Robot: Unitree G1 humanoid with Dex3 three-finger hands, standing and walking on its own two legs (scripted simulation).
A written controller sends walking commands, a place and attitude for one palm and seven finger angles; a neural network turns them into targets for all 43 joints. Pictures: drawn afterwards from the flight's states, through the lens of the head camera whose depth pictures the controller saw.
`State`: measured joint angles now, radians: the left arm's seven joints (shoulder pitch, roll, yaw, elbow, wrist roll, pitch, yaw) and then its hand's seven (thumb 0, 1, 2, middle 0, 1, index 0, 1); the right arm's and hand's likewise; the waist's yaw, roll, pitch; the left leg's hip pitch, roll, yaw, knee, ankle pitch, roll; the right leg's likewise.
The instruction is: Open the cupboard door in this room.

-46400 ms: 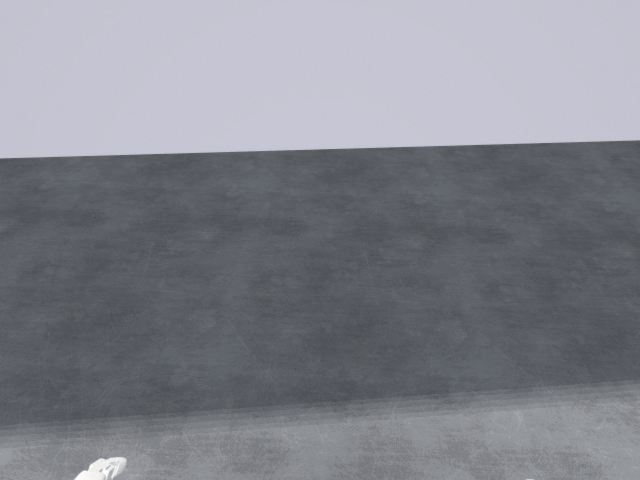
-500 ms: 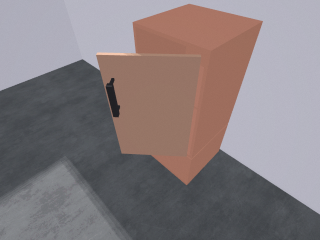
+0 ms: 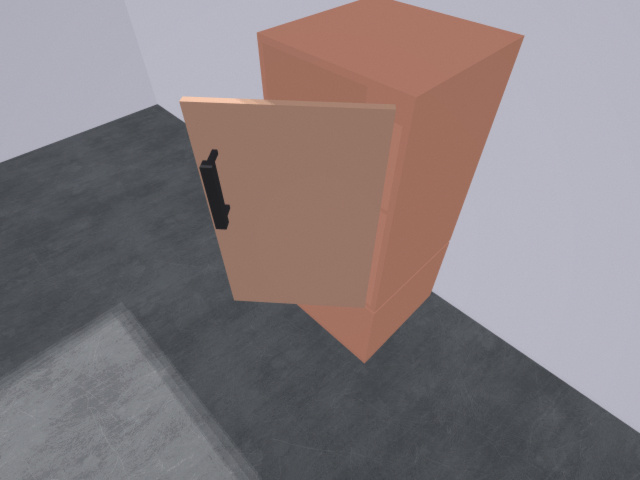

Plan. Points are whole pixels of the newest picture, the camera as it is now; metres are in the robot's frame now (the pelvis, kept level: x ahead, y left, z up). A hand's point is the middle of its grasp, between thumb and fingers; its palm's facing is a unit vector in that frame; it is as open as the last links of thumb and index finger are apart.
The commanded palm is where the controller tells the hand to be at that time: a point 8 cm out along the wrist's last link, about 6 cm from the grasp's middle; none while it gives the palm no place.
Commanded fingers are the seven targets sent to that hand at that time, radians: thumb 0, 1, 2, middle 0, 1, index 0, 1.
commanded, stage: look again from close up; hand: left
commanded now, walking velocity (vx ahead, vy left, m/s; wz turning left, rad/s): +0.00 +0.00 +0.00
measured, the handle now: (218, 190) +0.62 +0.23 -0.01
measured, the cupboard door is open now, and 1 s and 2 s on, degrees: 41 41 41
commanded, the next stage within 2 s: shuffle to correct the standing spot in 0.54 s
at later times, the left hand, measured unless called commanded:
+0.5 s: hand out of the picture +0.00 +0.19 -0.18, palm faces +0.03 -0.98 -0.20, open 7.4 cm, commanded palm none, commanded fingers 0.00 0.90 0.90 -0.20 -0.30 -0.20 -0.30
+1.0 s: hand out of the picture -0.02 +0.19 -0.19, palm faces +0.10 -0.98 -0.15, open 7.4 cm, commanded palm none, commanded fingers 0.00 0.90 0.90 -0.20 -0.30 -0.20 -0.30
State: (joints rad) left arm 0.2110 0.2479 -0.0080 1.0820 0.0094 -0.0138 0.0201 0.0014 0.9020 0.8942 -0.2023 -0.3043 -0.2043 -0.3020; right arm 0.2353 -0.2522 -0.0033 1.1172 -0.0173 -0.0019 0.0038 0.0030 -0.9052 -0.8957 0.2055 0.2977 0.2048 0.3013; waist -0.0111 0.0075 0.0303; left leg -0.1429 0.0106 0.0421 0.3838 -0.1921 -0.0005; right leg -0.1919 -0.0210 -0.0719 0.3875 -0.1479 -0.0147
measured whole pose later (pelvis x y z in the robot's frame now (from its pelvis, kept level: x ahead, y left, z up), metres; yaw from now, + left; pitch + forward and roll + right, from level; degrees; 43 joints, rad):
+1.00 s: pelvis +0.04 +0.03 -0.01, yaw +0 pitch -2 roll -1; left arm 0.44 0.12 0.04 1.10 0.02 0.00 0.03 0.00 0.90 0.89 -0.20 -0.30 -0.20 -0.30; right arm 0.41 -0.14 -0.02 1.12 -0.02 0.00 -0.02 0.00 -0.91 -0.90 0.20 0.30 0.20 0.30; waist 0.02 -0.01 -0.01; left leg -0.20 0.00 0.06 0.59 -0.36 0.04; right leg -0.24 -0.04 -0.05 0.55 -0.29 0.01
